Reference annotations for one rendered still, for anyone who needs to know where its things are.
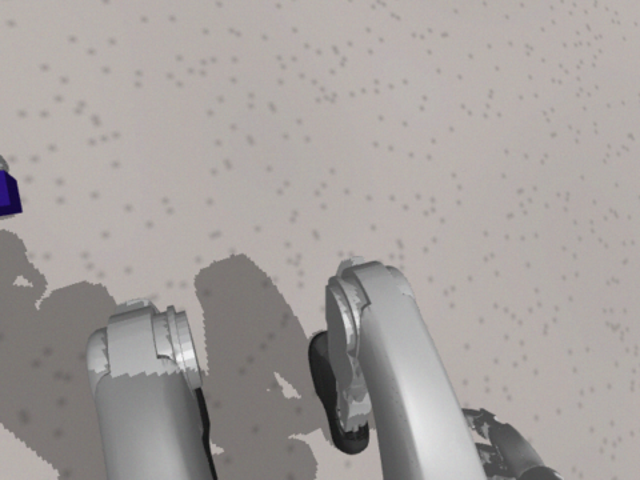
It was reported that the small box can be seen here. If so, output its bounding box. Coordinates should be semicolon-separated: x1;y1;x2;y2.
0;170;23;216

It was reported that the right robot hand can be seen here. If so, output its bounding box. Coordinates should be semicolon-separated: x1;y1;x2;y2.
461;408;546;480

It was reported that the left robot foot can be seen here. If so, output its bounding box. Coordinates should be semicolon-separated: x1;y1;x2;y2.
195;387;218;480

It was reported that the right robot foot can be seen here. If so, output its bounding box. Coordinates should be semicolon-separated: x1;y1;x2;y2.
308;331;369;455

